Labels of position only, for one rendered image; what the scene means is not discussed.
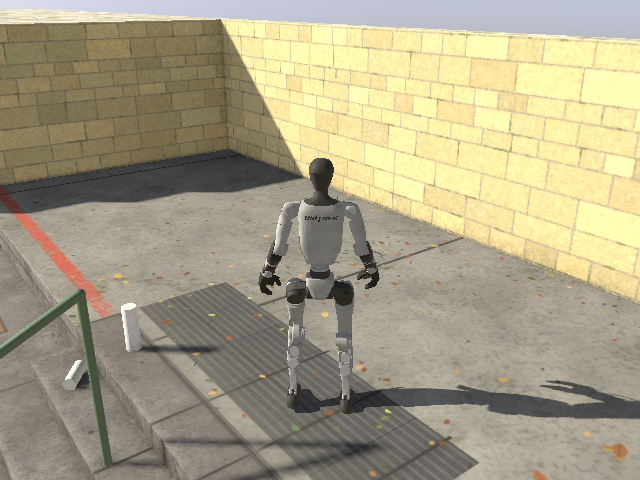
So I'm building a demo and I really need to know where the left robot upper arm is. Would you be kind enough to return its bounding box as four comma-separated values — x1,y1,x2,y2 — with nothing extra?
272,201,300,256

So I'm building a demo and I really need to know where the right robot forearm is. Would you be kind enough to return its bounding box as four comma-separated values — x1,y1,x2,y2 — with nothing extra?
359,241,377,274

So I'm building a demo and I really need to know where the right robot upper arm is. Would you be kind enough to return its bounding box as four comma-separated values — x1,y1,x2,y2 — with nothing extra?
342,201,370,256

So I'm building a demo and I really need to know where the right robot foot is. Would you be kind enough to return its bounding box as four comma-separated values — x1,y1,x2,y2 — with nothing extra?
339,388,354,414

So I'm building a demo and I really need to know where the left robot hand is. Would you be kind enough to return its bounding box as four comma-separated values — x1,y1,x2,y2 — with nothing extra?
258,272,281,295

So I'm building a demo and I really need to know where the right robot hand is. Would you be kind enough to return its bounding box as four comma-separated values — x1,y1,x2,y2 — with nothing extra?
357,268,380,289

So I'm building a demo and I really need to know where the left robot forearm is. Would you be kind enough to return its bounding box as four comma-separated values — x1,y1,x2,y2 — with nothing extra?
261,240,282,278

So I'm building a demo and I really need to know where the robot torso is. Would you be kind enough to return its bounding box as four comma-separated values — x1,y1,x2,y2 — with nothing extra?
297,196,344,300

